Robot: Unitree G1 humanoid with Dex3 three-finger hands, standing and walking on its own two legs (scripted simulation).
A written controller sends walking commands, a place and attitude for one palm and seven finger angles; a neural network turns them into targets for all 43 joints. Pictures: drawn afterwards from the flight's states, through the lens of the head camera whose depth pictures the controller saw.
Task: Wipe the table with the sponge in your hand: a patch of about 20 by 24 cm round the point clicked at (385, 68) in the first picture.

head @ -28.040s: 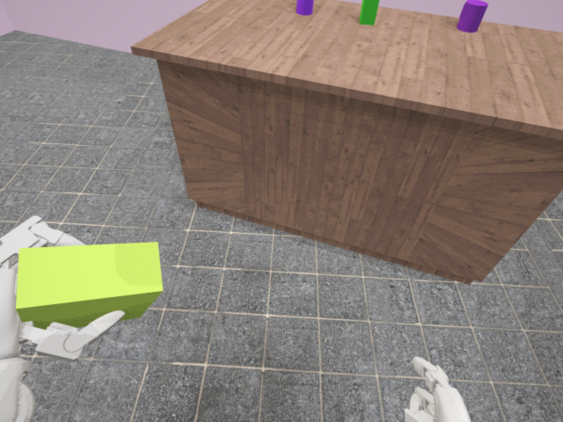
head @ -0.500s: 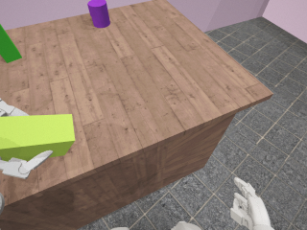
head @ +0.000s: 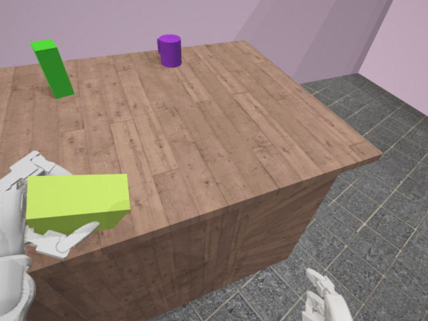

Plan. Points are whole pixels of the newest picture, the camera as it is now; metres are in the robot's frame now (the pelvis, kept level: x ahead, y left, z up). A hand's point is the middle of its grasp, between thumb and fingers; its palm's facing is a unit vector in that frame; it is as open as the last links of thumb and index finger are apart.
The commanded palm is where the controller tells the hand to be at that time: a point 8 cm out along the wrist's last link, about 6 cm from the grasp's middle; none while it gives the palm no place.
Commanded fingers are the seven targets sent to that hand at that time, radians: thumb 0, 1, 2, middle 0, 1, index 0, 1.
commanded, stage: come to a stop and stand still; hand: left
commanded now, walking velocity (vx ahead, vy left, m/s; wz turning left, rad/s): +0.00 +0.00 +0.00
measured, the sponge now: (92, 206) +0.24 +0.22 +0.14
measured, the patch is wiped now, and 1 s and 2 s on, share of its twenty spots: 0.00 0.00 0.00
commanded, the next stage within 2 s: look again from close up in 0.84 s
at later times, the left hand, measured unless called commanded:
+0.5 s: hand (73, 179) +0.27 +0.25 +0.16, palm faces +0.40 -0.84 -0.36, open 9.6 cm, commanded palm +0.20 +0.28 +0.18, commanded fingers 0.00 0.10 1.30 -1.20 -1.60 -1.20 -1.60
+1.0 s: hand (74, 178) +0.27 +0.25 +0.16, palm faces +0.43 -0.83 -0.35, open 9.6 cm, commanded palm +0.21 +0.28 +0.18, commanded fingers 0.00 0.10 1.30 -1.20 -1.60 -1.20 -1.60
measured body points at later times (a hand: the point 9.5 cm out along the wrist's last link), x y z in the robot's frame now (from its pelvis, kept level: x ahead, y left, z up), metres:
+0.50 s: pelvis +0.05 +0.00 +0.01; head +0.07 +0.02 +0.46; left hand +0.24 +0.29 +0.18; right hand +0.23 -0.22 -0.06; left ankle +0.05 +0.08 -0.73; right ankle +0.09 -0.12 -0.73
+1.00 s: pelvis +0.06 +0.00 +0.01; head +0.08 +0.02 +0.46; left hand +0.24 +0.29 +0.18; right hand +0.26 -0.21 -0.06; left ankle +0.05 +0.08 -0.73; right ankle +0.09 -0.12 -0.73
